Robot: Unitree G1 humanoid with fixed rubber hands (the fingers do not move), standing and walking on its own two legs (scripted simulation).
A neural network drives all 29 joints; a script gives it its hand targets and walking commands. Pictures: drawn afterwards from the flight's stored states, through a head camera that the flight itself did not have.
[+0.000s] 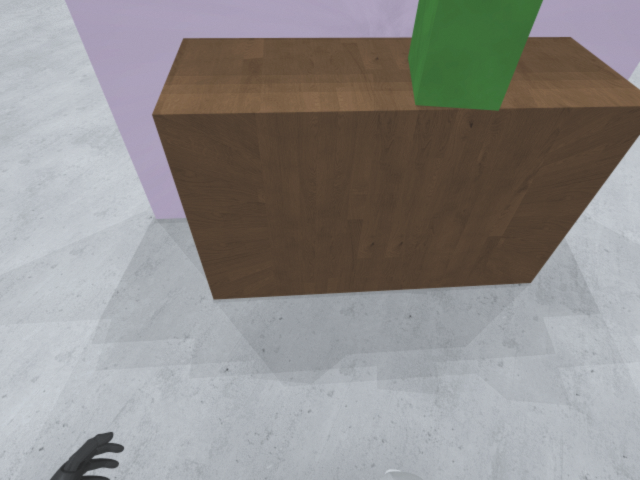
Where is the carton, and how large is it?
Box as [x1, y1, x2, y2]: [408, 0, 542, 110]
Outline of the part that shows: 419,0 408,55 415,104 498,110 542,0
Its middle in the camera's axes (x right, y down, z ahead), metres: +0.34 -0.52 +0.93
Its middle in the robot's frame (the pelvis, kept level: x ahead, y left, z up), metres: +1.07 -0.30 +0.13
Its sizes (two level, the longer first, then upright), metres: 0.275 0.201 0.251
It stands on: a pedestal, 0.76 m high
